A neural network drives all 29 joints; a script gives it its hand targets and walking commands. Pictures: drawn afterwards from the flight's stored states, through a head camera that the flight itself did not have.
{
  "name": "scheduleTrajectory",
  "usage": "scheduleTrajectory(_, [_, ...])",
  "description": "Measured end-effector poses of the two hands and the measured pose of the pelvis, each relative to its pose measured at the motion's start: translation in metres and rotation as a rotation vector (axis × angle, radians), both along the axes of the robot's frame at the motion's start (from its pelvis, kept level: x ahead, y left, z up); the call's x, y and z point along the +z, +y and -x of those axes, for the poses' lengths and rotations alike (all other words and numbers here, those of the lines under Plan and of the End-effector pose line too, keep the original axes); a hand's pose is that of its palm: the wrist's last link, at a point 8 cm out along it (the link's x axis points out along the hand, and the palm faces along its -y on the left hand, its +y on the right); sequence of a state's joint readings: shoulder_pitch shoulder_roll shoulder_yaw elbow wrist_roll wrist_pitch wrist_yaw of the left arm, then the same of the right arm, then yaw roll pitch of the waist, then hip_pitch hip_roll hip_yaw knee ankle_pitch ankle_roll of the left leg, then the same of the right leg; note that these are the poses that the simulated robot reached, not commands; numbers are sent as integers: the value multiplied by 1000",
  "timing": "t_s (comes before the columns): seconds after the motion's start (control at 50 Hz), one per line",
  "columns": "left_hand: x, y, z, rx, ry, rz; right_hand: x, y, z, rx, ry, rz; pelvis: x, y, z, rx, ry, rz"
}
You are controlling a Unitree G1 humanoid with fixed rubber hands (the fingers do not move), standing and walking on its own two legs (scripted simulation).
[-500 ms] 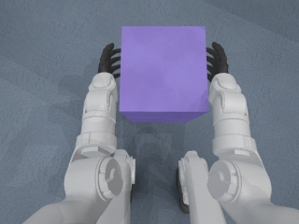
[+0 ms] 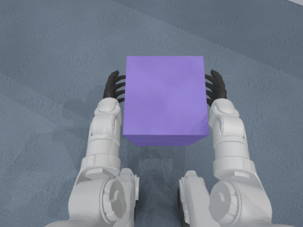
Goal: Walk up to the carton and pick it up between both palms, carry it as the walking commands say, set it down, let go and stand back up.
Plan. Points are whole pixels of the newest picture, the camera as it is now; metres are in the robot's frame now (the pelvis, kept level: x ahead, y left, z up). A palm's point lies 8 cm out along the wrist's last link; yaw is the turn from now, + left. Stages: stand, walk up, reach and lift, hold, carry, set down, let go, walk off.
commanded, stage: reach and lift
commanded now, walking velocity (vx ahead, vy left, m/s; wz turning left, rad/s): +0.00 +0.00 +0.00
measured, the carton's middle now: (162, 109) +0.44 -0.01 -0.11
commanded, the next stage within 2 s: none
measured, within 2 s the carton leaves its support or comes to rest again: neither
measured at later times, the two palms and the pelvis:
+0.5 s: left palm (103, 96) +0.42 +0.13 +0.03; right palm (230, 96) +0.42 -0.14 +0.04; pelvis +0.02 +0.00 +0.07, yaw +0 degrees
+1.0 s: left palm (91, 91) +0.40 +0.13 +0.10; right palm (247, 91) +0.40 -0.14 +0.11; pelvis +0.03 +0.00 +0.13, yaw +0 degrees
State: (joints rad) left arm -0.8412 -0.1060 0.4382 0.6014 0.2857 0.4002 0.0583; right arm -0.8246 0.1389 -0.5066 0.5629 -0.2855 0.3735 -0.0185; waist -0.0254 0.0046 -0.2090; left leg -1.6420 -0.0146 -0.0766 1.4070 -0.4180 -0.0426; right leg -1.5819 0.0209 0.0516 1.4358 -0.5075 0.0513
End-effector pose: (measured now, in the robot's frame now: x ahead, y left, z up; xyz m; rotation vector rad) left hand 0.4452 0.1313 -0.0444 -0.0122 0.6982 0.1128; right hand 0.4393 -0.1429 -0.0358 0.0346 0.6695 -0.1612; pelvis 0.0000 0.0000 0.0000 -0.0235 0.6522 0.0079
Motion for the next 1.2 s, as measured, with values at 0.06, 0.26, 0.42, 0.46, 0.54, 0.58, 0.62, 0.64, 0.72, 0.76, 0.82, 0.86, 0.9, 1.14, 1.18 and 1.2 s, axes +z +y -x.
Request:
scheduleTrajectory(0.06, [9, 0, 3, 1, 0, 1, 9, 0, 3, 0, 0, -1, 8, 0, -2, 0, -13, -1])
scheduleTrajectory(0.26, [39, 0, 13, 5, 0, 4, 39, 0, 12, 0, 1, -3, 34, 0, -9, 2, -62, -4])
scheduleTrajectory(0.42, [63, 0, 20, 8, 2, 7, 63, 0, 19, 1, 3, -1, 56, -1, -15, 3, -104, -6])
scheduleTrajectory(0.46, [69, 0, 21, 8, 2, 8, 69, 0, 20, 1, 4, -1, 61, -1, -17, 3, -114, -6])
scheduleTrajectory(0.54, [80, 0, 24, 7, 4, 9, 80, 0, 24, 1, 5, 0, 73, -1, -20, 3, -135, -7])
scheduleTrajectory(0.58, [86, 0, 26, 7, 5, 10, 86, 0, 26, 1, 6, 1, 78, 0, -21, 2, -145, -8])
scheduleTrajectory(0.62, [91, 1, 28, 7, 5, 11, 92, 0, 28, 1, 7, 2, 84, 0, -23, 2, -155, -8])
scheduleTrajectory(0.64, [94, 1, 29, 6, 5, 11, 94, 0, 28, 1, 7, 2, 87, 0, -23, 2, -161, -9])
scheduleTrajectory(0.72, [106, 1, 32, 4, 6, 11, 106, 0, 32, 2, 8, 4, 98, 1, -26, 1, -182, -10])
scheduleTrajectory(0.76, [111, 1, 34, 2, 6, 10, 112, 0, 34, 2, 8, 5, 103, 1, -27, 0, -194, -11])
scheduleTrajectory(0.82, [120, 1, 36, 0, 5, 8, 120, 0, 37, 3, 8, 5, 111, 1, -29, -1, -212, -12])
scheduleTrajectory(0.86, [126, 1, 38, -1, 4, 6, 126, 1, 38, 3, 7, 6, 116, 2, -30, -2, -226, -12])
scheduleTrajectory(0.9, [132, 2, 39, -3, 3, 5, 132, 1, 40, 4, 6, 6, 121, 2, -31, -3, -240, -13])
scheduleTrajectory(1.14, [165, 3, 49, -8, -2, -7, 166, 2, 47, 27, 3, 22, 146, 4, -39, -6, -339, -17])
scheduleTrajectory(1.18, [171, 3, 51, -8, -2, -9, 172, 3, 48, 32, 3, 26, 149, 4, -40, -7, -358, -18])
scheduleTrajectory(1.2, [174, 4, 52, -7, -3, -10, 175, 3, 48, 34, 2, 27, 151, 4, -41, -7, -368, -18])
